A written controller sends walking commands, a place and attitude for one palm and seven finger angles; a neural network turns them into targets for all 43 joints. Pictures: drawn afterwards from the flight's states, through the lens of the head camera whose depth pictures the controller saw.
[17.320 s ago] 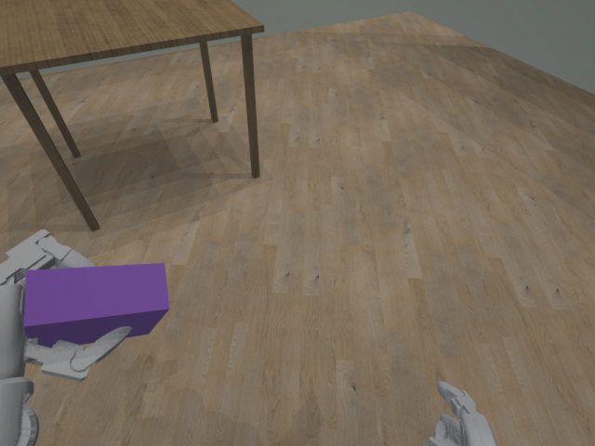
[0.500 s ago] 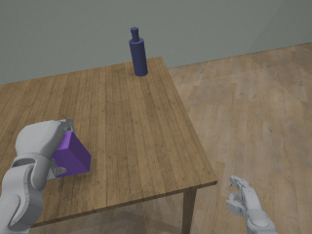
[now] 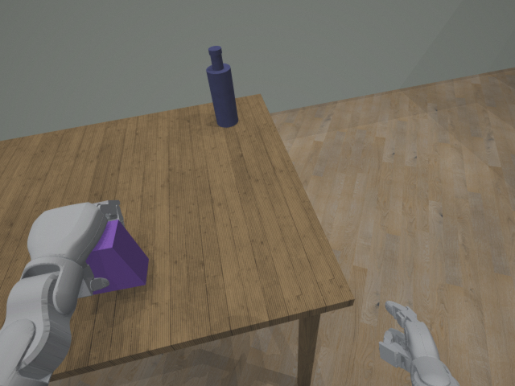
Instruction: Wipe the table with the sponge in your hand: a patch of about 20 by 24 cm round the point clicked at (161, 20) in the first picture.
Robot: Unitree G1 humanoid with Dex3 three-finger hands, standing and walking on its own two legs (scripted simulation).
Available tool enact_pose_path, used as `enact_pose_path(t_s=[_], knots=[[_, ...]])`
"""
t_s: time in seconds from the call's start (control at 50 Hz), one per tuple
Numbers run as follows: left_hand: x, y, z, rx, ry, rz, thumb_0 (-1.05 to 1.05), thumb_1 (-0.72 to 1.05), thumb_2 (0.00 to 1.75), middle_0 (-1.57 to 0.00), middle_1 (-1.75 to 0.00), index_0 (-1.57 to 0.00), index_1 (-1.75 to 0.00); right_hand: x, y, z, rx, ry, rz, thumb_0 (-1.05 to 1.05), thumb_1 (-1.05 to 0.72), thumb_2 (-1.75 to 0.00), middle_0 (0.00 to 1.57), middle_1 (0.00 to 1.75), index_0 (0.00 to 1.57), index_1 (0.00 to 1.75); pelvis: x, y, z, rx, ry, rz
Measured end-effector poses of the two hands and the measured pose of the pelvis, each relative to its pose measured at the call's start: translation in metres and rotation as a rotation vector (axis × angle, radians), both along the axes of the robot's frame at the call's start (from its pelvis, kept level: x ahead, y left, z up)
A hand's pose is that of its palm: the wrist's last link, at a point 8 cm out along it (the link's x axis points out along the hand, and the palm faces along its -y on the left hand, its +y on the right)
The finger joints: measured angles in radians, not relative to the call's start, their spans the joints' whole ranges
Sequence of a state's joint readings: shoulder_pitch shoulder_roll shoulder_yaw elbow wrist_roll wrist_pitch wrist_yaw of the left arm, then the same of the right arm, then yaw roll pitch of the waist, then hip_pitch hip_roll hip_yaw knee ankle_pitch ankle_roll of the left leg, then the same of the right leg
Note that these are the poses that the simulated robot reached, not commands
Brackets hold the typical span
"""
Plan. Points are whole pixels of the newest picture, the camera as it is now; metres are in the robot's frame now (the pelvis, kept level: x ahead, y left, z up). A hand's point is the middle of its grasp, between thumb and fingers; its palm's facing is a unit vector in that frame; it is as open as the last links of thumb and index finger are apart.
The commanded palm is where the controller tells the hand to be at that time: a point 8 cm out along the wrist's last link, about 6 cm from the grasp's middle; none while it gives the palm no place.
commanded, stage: move the sponge above the wiping area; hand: left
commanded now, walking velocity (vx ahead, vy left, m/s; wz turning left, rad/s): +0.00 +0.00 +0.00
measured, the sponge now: (102, 266) +0.24 +0.29 +0.08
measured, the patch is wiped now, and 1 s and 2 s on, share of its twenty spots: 0.00 0.00 0.00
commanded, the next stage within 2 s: lower the sponge onto the table in 0.92 s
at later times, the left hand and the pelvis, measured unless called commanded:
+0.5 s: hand (94, 250) +0.25 +0.29 +0.12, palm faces +0.05 -0.05 -1.00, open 9.3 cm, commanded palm +0.22 +0.28 +0.18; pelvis +0.00 +0.00 +0.00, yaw +0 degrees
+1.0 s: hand (98, 244) +0.25 +0.28 +0.12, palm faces +0.05 -0.05 -1.00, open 9.3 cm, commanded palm +0.22 +0.27 +0.18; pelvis +0.00 +0.00 +0.00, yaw +0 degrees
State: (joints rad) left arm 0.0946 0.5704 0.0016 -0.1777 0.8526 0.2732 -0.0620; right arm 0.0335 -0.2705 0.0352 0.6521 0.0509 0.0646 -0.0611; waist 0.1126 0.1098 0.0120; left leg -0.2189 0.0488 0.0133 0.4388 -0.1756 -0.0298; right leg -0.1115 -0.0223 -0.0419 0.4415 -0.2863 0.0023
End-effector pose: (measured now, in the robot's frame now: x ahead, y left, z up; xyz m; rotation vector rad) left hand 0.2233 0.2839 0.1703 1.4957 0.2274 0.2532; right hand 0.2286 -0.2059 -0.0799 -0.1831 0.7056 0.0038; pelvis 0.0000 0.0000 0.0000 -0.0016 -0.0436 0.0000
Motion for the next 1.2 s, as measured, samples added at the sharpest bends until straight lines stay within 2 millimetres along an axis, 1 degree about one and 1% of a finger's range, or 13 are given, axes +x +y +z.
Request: enact_pose_path(t_s=[0.1,0.2,0.3,0.4,0.54,0.8,0.92,1.02,1.2], knots=[[-0.003,-0.001,0.0,-0.004,-0.017,0.005,-0.01,-0.43,1.04,-0.81,-1.39,-0.82,-1.39,0.003,0.004,0.001,0.009,-0.003,0.007,0.01,-0.91,-0.9,0.2,0.3,0.2,0.3,0.001,0.002,0.0,0.001,0.002,-0.001],[-0.006,-0.001,-0.006,-0.008,-0.007,0.023,-0.01,-0.43,1.04,-0.81,-1.39,-0.82,-1.39,0.007,0.008,0.002,0.013,-0.008,0.02,0.01,-0.91,-0.9,0.2,0.3,0.2,0.3,0.001,0.003,0.0,0.001,0.002,0.004],[-0.005,-0.003,-0.01,-0.01,0.004,0.018,-0.01,-0.43,1.04,-0.81,-1.39,-0.82,-1.39,0.01,0.013,0.005,0.014,-0.018,0.031,0.01,-0.91,-0.9,0.2,0.3,0.2,0.3,0.0,0.003,0.0,0.0,0.0,0.008],[-0.002,-0.004,-0.008,-0.002,-0.006,0.011,-0.01,-0.43,1.04,-0.81,-1.39,-0.82,-1.39,0.011,0.015,0.007,0.016,-0.025,0.035,0.01,-0.91,-0.9,0.2,0.3,0.21,0.3,-0.001,0.002,0.0,-0.001,-0.005,0.007],[0.002,-0.003,-0.001,0.001,-0.02,0.027,-0.01,-0.43,1.04,-0.81,-1.39,-0.82,-1.39,0.011,0.014,0.007,0.019,-0.024,0.035,0.01,-0.91,-0.9,0.2,0.3,0.21,0.3,-0.002,0.001,0.001,0.0,-0.005,0.009],[0.003,-0.011,-0.002,0.0,-0.008,0.006,-0.01,-0.43,1.04,-0.81,-1.39,-0.82,-1.39,0.007,0.006,0.003,0.011,-0.009,0.025,0.01,-0.91,-0.9,0.2,0.3,0.2,0.3,-0.002,-0.001,0.0,0.001,-0.004,0.009],[0.008,-0.008,0.001,0.008,-0.012,0.02,-0.01,-0.43,1.04,-0.81,-1.39,-0.82,-1.39,0.007,0.005,0.002,0.014,-0.005,0.02,0.01,-0.91,-0.9,0.2,0.3,0.2,0.3,-0.001,-0.003,0.0,0.002,-0.003,0.005],[0.006,-0.009,0.005,0.002,-0.022,0.023,-0.01,-0.43,1.04,-0.81,-1.39,-0.82,-1.39,0.008,0.003,0.003,0.02,-0.014,0.017,0.01,-0.91,-0.9,0.2,0.3,0.2,0.3,0.001,-0.003,0.0,0.003,0.0,0.002],[0.002,-0.008,-0.002,-0.004,0.003,0.022,-0.01,-0.43,1.04,-0.81,-1.39,-0.82,-1.39,0.012,0.003,0.004,0.009,-0.016,0.023,0.01,-0.91,-0.9,0.2,0.3,0.2,0.3,0.002,-0.003,0.0,0.002,-0.001,0.008]])
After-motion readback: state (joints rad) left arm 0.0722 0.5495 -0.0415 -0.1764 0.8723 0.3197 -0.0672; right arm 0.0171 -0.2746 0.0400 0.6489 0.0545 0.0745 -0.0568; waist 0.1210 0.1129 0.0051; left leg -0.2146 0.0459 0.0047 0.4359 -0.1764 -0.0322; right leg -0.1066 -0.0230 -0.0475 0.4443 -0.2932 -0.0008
